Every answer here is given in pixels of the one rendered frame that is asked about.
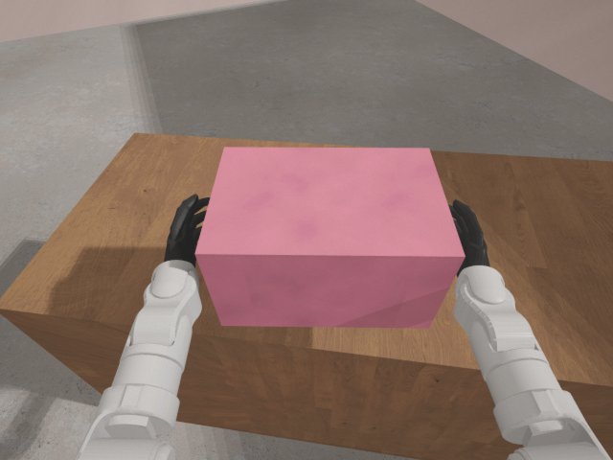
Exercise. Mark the pedestal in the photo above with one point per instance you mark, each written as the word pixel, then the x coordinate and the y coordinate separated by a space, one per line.
pixel 415 393

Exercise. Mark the carton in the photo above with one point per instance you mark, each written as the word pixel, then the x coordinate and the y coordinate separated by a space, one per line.
pixel 328 237

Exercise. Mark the right robot forearm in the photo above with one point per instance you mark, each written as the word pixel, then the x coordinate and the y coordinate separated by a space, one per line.
pixel 530 409

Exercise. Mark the left robot hand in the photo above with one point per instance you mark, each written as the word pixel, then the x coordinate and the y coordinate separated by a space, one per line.
pixel 183 237

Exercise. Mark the left robot upper arm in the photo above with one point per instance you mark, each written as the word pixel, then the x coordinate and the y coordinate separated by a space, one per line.
pixel 127 449

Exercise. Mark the right robot hand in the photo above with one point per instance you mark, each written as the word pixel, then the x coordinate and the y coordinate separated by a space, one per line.
pixel 470 234

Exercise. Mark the left robot forearm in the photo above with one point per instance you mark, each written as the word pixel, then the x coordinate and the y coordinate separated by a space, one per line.
pixel 142 401

